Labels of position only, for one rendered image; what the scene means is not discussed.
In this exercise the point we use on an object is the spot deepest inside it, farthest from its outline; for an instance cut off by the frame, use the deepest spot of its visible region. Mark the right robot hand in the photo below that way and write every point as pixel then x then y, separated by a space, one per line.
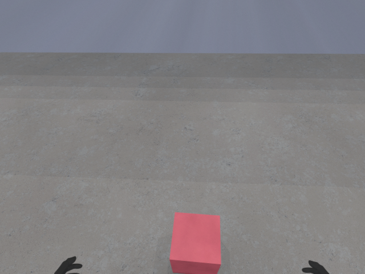
pixel 316 268

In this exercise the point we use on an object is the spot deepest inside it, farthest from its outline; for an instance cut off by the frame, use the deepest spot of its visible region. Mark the carton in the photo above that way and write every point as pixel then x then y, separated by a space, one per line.
pixel 196 244

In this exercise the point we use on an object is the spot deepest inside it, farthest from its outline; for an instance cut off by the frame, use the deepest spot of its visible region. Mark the left robot hand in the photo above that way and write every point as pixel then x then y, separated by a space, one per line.
pixel 67 266

